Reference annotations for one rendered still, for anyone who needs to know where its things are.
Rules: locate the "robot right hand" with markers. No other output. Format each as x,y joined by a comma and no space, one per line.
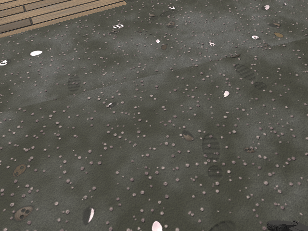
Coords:
284,225

